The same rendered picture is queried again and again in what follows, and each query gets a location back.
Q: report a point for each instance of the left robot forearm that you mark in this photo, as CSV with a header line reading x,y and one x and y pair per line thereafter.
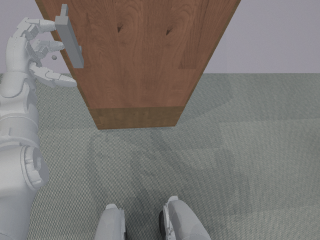
x,y
19,117

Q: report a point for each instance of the left robot upper arm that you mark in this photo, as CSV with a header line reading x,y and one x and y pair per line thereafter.
x,y
22,172

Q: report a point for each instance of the robot left hand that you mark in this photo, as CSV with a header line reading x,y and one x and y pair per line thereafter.
x,y
20,54

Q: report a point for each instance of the robot left thigh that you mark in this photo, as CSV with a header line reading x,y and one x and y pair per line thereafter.
x,y
111,225

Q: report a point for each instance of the cupboard door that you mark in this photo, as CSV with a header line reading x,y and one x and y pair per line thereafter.
x,y
142,53

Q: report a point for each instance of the handle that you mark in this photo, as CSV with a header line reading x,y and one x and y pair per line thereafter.
x,y
68,38

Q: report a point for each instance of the robot thigh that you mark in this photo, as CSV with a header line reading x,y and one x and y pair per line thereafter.
x,y
111,225
186,225

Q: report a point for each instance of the robot right thigh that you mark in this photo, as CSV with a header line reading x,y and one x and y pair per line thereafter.
x,y
186,225

